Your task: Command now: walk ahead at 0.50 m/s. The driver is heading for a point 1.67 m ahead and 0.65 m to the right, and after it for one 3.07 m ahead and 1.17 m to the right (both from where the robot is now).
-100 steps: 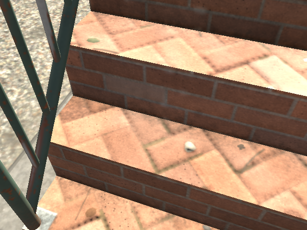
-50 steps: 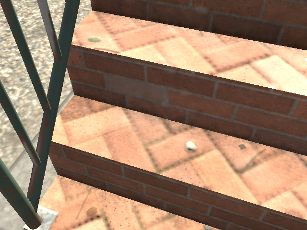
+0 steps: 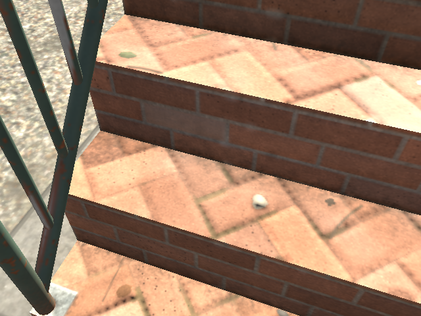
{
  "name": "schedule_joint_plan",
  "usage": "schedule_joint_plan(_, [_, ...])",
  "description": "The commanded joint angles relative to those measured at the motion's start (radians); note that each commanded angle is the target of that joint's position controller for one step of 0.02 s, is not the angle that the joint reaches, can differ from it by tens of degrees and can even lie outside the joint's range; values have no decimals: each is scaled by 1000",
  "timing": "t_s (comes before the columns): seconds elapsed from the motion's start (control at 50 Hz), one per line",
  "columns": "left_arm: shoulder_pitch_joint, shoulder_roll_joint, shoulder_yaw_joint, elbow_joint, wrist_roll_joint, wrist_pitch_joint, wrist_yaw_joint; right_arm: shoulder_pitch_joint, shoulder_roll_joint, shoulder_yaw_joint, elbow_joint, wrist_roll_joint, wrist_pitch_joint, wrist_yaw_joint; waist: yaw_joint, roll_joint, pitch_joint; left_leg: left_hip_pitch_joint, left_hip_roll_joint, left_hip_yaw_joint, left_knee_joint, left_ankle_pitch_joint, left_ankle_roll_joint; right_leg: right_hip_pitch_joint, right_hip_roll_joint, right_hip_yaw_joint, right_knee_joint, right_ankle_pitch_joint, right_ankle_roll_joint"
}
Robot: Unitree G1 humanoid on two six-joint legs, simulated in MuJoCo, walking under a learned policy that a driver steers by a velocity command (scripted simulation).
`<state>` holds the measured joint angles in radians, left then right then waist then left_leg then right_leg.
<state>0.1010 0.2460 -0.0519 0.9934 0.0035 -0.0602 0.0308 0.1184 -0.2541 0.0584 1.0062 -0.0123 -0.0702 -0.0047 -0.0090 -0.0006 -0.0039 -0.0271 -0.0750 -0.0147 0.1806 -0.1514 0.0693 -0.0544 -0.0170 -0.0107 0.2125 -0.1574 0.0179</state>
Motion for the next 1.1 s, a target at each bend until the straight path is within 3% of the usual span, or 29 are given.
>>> schedule_joint_plan(0.02, [-42, 108, 21, -51, 0, -12, 3, -33, -114, -22, -47, 1, -11, -3, 0, 2, -48, -25, 194, -113, -3, 298, -28, 45, -120, 93, 1, 182, -23])
schedule_joint_plan(0.5, [-19, 115, 26, -39, -1, -11, 3, -5, -121, -29, -34, 1, -8, -4, -2, 4, -44, -23, 196, -106, 19, 328, -31, 50, -121, 91, 17, 216, -27])
schedule_joint_plan(0.84, [55, 116, 41, 22, -2, 18, 6, 83, -116, -46, 6, 1, 22, -11, -2, 0, -3, -73, 190, -108, 69, 242, -30, 25, -123, 95, 67, 187, -33])
schedule_joint_plan(1.1, [121, 96, 44, 62, 2, 38, 9, 155, -92, -51, 25, -3, 40, -16, 1, 3, 40, -112, 181, -114, 73, 145, -23, -19, -114, 96, 67, 89, -33])
